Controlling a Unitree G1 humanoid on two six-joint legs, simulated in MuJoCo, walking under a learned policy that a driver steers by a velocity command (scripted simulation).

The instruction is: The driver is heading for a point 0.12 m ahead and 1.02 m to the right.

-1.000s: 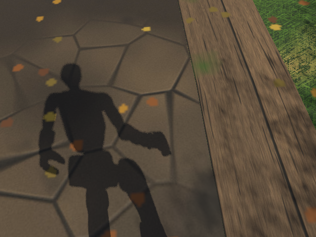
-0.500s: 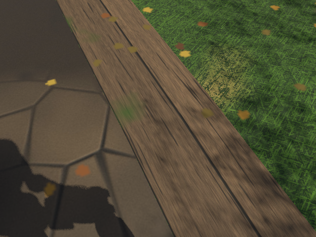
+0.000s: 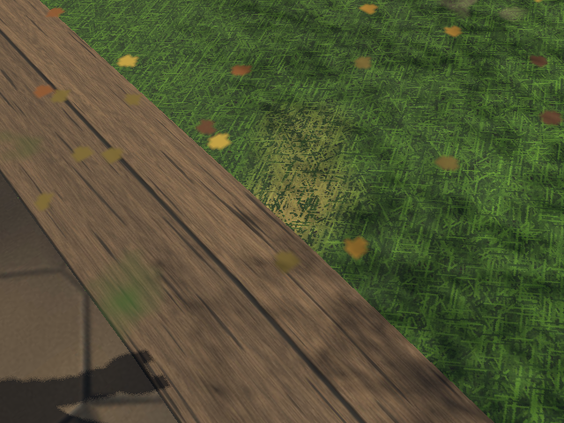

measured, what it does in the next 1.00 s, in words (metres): walks ahead, turning right: left foot, then right foot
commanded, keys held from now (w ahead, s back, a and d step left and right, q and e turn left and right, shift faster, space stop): w+e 0.16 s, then w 0.50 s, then w+e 0.34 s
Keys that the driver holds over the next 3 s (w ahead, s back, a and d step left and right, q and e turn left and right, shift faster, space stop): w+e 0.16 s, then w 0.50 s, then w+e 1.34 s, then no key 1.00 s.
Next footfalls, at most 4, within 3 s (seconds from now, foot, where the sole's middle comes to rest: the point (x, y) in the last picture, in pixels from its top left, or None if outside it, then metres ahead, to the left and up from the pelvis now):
0.26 left None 0.35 0.14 -0.78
0.76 right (379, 371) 0.57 -0.16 -0.78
1.24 left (329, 255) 0.90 -0.05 -0.78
1.76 right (463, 236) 0.96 -0.42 -0.78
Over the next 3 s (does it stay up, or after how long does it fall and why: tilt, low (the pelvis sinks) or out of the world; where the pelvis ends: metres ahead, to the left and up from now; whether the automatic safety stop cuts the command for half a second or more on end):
stays up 1.15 -0.54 -0.01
